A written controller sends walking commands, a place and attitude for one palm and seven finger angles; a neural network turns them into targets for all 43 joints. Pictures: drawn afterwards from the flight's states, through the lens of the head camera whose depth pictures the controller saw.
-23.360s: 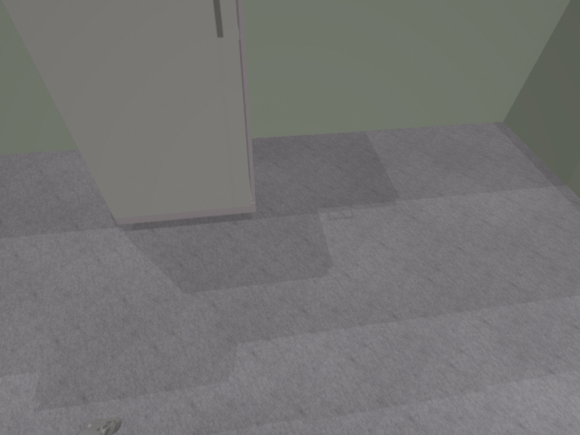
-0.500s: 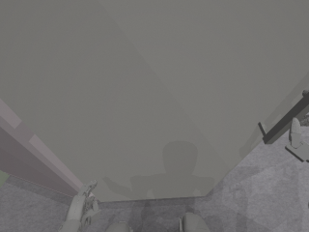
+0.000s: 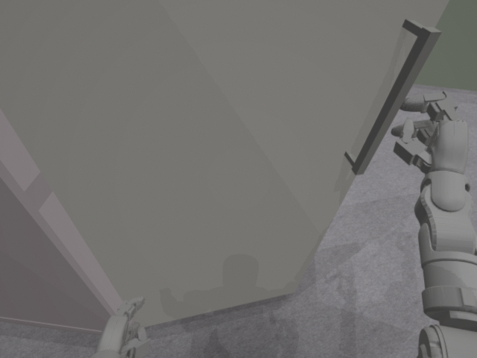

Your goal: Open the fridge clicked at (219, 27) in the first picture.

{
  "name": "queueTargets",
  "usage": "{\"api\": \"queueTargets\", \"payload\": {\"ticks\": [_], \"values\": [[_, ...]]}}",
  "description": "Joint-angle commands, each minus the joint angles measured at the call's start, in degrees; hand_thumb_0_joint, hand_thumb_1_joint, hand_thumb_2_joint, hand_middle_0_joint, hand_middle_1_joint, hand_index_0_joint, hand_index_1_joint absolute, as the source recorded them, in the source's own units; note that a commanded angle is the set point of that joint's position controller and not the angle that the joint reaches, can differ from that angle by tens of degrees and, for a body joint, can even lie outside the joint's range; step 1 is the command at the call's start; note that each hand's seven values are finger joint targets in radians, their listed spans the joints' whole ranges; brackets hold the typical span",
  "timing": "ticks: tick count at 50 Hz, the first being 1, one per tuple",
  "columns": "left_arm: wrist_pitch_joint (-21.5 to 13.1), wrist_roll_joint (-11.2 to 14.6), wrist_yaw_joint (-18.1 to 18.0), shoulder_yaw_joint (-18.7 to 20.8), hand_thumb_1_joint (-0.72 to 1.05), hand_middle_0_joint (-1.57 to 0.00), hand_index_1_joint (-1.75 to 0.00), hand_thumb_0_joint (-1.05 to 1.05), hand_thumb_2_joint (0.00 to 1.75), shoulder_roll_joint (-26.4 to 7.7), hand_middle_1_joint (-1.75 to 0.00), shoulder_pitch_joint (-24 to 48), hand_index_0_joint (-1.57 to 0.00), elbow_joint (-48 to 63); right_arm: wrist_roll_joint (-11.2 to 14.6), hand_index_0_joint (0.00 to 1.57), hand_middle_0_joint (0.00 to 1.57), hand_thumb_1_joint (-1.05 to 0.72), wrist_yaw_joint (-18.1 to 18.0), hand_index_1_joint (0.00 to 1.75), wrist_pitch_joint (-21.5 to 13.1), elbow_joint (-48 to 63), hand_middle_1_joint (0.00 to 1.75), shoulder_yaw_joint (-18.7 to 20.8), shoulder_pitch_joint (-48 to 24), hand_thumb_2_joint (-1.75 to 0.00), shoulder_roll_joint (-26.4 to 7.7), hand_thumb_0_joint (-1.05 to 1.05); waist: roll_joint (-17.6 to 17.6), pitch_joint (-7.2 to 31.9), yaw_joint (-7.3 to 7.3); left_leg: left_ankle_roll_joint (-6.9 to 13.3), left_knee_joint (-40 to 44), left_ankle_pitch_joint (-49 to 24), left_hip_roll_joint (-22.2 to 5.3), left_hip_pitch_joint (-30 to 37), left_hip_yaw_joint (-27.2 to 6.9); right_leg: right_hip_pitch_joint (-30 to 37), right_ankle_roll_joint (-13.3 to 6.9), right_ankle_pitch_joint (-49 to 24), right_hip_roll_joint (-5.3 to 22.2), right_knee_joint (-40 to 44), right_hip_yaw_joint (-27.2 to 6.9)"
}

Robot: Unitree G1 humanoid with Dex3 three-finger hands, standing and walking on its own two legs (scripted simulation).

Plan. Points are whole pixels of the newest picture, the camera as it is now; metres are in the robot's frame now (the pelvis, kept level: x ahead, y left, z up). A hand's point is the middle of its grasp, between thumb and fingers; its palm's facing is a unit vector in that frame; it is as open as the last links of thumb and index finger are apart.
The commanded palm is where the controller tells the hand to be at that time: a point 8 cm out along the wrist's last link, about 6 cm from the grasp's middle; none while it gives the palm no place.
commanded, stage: stop walking and hold the door back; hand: right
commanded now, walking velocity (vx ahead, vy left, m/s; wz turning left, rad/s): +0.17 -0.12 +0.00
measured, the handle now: (380, 108) +0.45 -0.21 +0.22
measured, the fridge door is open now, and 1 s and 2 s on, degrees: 70 70 77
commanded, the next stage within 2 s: loosen the grip on the handle in 1.04 s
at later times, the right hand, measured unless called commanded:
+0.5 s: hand (385, 144) +0.41 -0.22 +0.18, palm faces +0.28 +0.92 -0.27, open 4.8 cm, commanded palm +0.38 -0.27 +0.18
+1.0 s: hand (382, 147) +0.41 -0.22 +0.17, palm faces +0.23 +0.94 -0.24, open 4.7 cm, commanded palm +0.38 -0.26 +0.18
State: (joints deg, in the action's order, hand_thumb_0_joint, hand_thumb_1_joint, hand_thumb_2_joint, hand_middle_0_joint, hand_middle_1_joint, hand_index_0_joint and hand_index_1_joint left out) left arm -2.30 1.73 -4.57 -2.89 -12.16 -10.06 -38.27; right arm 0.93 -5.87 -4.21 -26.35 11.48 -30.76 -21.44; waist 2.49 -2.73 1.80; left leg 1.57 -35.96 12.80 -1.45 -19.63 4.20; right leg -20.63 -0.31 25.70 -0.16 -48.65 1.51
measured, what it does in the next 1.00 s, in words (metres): steps on the spot: left foot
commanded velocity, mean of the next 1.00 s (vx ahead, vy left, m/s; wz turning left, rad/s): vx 0.03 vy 0.01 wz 0.00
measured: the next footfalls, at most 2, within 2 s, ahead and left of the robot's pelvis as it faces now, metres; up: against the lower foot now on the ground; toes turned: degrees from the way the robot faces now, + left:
left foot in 0.40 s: +0.08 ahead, +0.09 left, +0.00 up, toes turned +7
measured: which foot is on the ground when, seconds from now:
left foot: down 0.00-0.18, up 0.20-0.38, down 0.40-1.00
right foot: down 0.00-1.00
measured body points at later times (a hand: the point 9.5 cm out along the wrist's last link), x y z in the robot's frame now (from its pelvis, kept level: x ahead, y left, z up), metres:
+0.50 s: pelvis -0.01 -0.01 +0.01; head +0.00 +0.01 +0.46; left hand +0.09 +0.24 -0.11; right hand +0.39 -0.27 +0.20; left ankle +0.05 +0.09 -0.72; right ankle +0.02 -0.13 -0.72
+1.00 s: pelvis +0.01 -0.03 +0.02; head +0.02 -0.02 +0.46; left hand +0.15 +0.22 -0.08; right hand +0.39 -0.27 +0.19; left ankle +0.04 +0.09 -0.72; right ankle +0.02 -0.13 -0.72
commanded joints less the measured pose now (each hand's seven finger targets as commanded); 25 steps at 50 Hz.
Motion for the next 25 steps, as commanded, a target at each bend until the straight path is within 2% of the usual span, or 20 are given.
{"api": "queueTargets", "payload": {"ticks": [1, 2, 4, 6, 7, 8, 9, 10, 11, 12, 13, 15, 16, 18, 19, 21, 22, 23, 24, 25], "values": [[-2.7, -0.5, -1.7, 4.0, 0.9, -0.2, -0.3, 0.0, 0.9, -8.6, -0.3, 1.5, -0.2, 4.0, -0.1, 0.45, 0.45, -0.9, -0.4, 1.4, -2.8, 2.7, 1.4, 6.9, -27.5, -0.9, -17.6, 0.0, -14.9, 11.7, -1.64, 5.6, 23.2, 26.7, -16.4, 4.2, -22.5, -7.4, 1.0, -0.1, 1.5, -11.6, -2.0], [-3.1, -0.3, -1.9, 3.7, 0.9, -0.2, -0.3, 0.0, 0.9, -8.3, -0.3, 1.9, -0.2, 4.0, 0.0, 0.45, 0.45, -0.9, -0.3, 1.4, -3.0, 1.9, 1.4, 6.4, -27.6, -0.9, -17.4, 0.0, -13.7, 11.6, -1.67, 5.5, 22.3, 24.4, -15.6, 3.1, -19.6, -4.2, 0.8, 0.9, 1.6, -5.4, 0.0], [-3.5, -0.5, -2.3, 3.0, 0.9, -0.2, -0.3, 0.0, 0.9, -7.8, -0.3, 1.2, -0.2, 3.9, -0.4, 0.45, 0.45, -0.9, -0.1, 1.4, -3.7, 2.4, 1.4, 5.8, -29.8, -0.9, -17.3, 0.0, -13.3, 15.5, -1.3, 4.9, 20.4, 21.2, -13.6, 1.7, -14.7, 6.0, -0.3, 1.4, 0.4, 8.5, 4.5], [-4.1, -0.5, -2.3, 2.5, 0.9, -0.2, -0.3, 0.0, 0.9, -7.3, -0.3, 0.4, -0.2, 3.1, 0.1, 0.45, 0.45, -0.9, 0.2, 1.4, -4.7, 3.4, 1.4, 2.5, -33.4, -0.9, -13.2, 0.0, -9.7, 16.5, -3.15, 2.4, 16.7, 23.0, -10.1, -2.4, -10.9, 17.4, -0.8, -4.0, -1.2, 21.7, 7.5], [-4.8, -0.3, -2.6, 2.7, 0.9, -0.2, -0.3, 0.0, 0.9, -7.9, -0.3, 1.0, -0.2, 4.0, 1.1, 0.45, 0.45, -0.9, 0.6, 1.4, -5.3, 4.6, 1.4, -0.8, -34.5, -0.9, -9.0, 0.0, -2.7, 14.7, -3.88, 0.8, 9.1, 19.2, -6.9, -3.8, -8.4, 19.5, -2.2, -3.8, 2.8, 27.2, 3.2], [-5.0, -0.5, -2.4, 3.4, 0.9, -0.2, -0.3, 0.0, 0.9, -10.1, -0.3, 0.1, -0.2, 4.1, 1.2, 0.45, 0.45, -0.9, 0.5, 1.4, -6.0, 6.1, 1.4, -0.7, -35.1, -0.9, -8.0, 0.0, 9.1, 15.5, -2.89, -1.2, -3.5, 13.5, -1.2, -7.3, -3.1, 21.2, -5.5, -2.7, 12.0, 32.5, -8.5], [-5.1, 0.4, -1.9, 3.9, 0.9, -0.2, -0.3, 0.0, 0.9, -10.0, -0.3, 0.2, -0.2, 5.4, 1.8, 0.45, 0.45, -0.9, 0.3, 1.4, -6.0, 9.1, 1.4, -2.5, -35.4, -0.9, -5.4, 0.0, 14.9, 15.1, -2.85, -2.5, -13.9, 13.0, 2.3, -10.9, 1.7, 21.7, -9.7, -10.6, 20.2, 34.4, -17.6], [-5.2, 0.7, -0.9, 3.2, 0.9, -0.2, -0.3, 0.0, 0.9, -7.3, -0.3, 0.6, -0.2, 4.8, 1.0, 0.45, 0.45, -0.9, 1.1, 1.4, -6.4, 9.1, 1.4, -5.9, -33.6, -0.9, -2.0, 0.0, 11.3, 14.9, -4.23, -1.9, -19.7, 15.5, 1.1, -11.0, -3.1, 17.7, -10.4, -4.6, 21.6, 36.8, -21.1], [-5.4, 0.7, -1.1, 3.6, 0.9, -0.2, -0.3, 0.0, 0.9, -8.0, -0.3, -0.1, -0.2, 4.1, 0.5, 0.45, 0.45, -0.9, 0.9, 1.4, -6.1, 7.4, 1.4, -4.5, -34.3, -0.9, -3.4, 0.0, 6.8, 12.1, -4.15, -2.0, -20.0, 13.6, -0.5, -11.9, -4.2, 15.9, -11.0, -6.2, 21.9, 36.1, -21.1], [-5.3, 0.8, -1.2, 3.8, 0.9, -0.2, -0.3, 0.0, 0.9, -8.5, -0.3, -0.7, -0.2, 3.7, 0.7, 0.45, 0.45, -0.9, 0.6, 1.4, -6.0, 7.2, 1.4, -2.6, -33.2, -0.9, -6.3, 0.0, 3.4, 11.6, -3.45, -2.5, -17.4, 12.4, -1.0, -12.1, -4.2, 17.7, -11.1, -14.2, 21.5, 33.9, -19.2], [-4.9, 0.3, -1.3, 4.8, 0.9, -0.2, -0.3, 0.0, 0.9, -10.4, -0.3, -2.5, -0.2, 2.3, -0.2, 0.45, 0.45, -0.9, 0.0, 1.4, -5.6, 5.5, 1.4, 3.1, -28.2, -0.9, -12.6, 0.0, 2.0, 12.4, -2.44, -2.7, -13.5, 10.8, -1.1, -10.6, -3.3, 19.7, -10.1, -23.7, 20.6, 31.2, -15.2], [-4.2, 0.1, -1.0, 4.7, 0.9, -0.2, -0.3, 0.0, 0.9, -10.7, -0.3, -2.0, -0.2, 3.9, -0.5, 0.45, 0.45, -0.9, 0.3, 1.4, -5.6, 8.7, 1.4, 3.9, -23.7, -0.9, -13.0, 0.0, 5.8, 14.6, -1.81, -2.7, -3.5, 8.2, 0.1, -2.8, -0.6, 18.4, -7.4, -32.6, 17.7, 26.9, -7.2], [-4.3, 0.3, -0.8, 4.0, 0.9, -0.2, -0.3, 0.0, 0.9, -10.0, -0.3, -1.0, -0.2, 5.0, -0.1, 0.45, 0.45, -0.9, 0.9, 1.4, -5.8, 11.3, 1.4, 1.1, -24.1, -0.9, -9.7, 0.0, 7.9, 14.6, -2.23, -2.5, 0.8, 6.0, 0.8, 1.6, 0.3, 15.6, -6.1, -30.4, 16.8, 26.0, -5.2], [-4.0, 0.4, -0.8, 3.6, 0.9, -0.2, -0.3, 0.0, 0.9, -10.2, -0.3, -0.3, -0.2, 5.8, -0.1, 0.45, 0.45, -0.9, 1.1, 1.4, -5.6, 11.2, 1.4, 1.6, -22.7, -0.9, -10.6, 0.0, 7.4, 14.7, -2.42, -2.0, 8.6, 0.2, 0.6, 10.0, -0.4, 9.6, -3.5, -24.0, 14.8, 23.6, -1.9], [-3.9, 0.2, -0.9, 3.9, 0.9, -0.2, -0.3, 0.0, 0.9, -10.3, -0.3, -0.6, -0.2, 5.9, -0.5, 0.45, 0.45, -0.9, 0.7, 1.4, -5.7, 11.3, 1.4, 3.8, -23.2, -0.9, -13.5, 0.0, 4.8, 15.2, -2.83, -1.2, 10.4, -2.0, -1.4, 13.3, -3.1, 6.2, -2.2, -18.5, 13.1, 22.1, -0.2], [-3.6, 0.0, -1.3, 4.0, 0.9, -0.2, -0.3, 0.0, 0.9, -8.9, -0.3, -0.7, -0.2, 6.2, -0.7, 0.45, 0.45, -0.9, -0.2, 1.4, -5.9, 11.1, 1.4, 7.9, -21.8, -0.9, -18.6, 0.0, -4.6, 14.8, -3.5, 2.2, 12.9, -10.3, -10.0, 13.1, -13.0, 2.2, 0.5, -9.1, 6.7, 18.1, 4.5], [-3.6, 0.4, -1.3, 4.6, 0.9, -0.2, -0.3, 0.0, 0.9, -8.9, -0.3, -1.2, -0.2, 5.6, -0.4, 0.45, 0.45, -0.9, -0.2, 1.4, -5.1, 7.1, 1.4, 7.6, -17.4, -0.9, -17.9, 0.0, -8.2, 14.7, -3.1, 2.5, 15.5, -6.5, -11.5, 12.1, -14.6, 2.0, 1.0, -3.5, 4.3, 15.9, 4.6], [-3.1, 0.6, -1.2, 4.9, 0.9, -0.2, -0.3, 0.0, 0.9, -9.4, -0.3, -1.3, -0.2, 5.4, 0.0, 0.45, 0.45, -0.9, -0.3, 1.4, -4.5, 6.5, 1.4, 9.8, -16.8, -0.9, -20.5, 0.0, -11.2, 15.5, -1.86, 3.1, 18.3, -1.4, -13.1, 11.9, -18.7, 1.7, 1.1, 0.1, 3.3, 12.4, 3.5], [-3.0, 0.7, -1.2, 4.8, 0.9, -0.2, -0.3, 0.0, 0.9, -9.5, -0.3, -0.5, -0.2, 5.6, -0.2, 0.45, 0.45, -0.9, -0.4, 1.4, -4.6, 8.0, 1.4, 11.0, -20.6, -0.9, -22.4, 0.0, -12.9, 15.8, -1.2, 3.9, 19.9, -0.3, -14.5, 12.6, -20.6, 0.2, 0.9, 1.3, 2.5, 9.2, 1.5], [-3.1, 0.6, -1.3, 4.4, 0.9, -0.2, -0.3, 0.0, 0.9, -9.0, -0.3, 0.2, -0.2, 5.9, -0.3, 0.45, 0.45, -0.9, -0.2, 1.4, -4.8, 9.4, 1.4, 10.2, -22.0, -0.9, -21.0, 0.0, -12.1, 16.5, -1.28, 4.6, 19.6, -2.7, -15.0, 13.8, -20.0, -0.1, 0.6, 1.1, 2.2, 8.3, 0.2]]}}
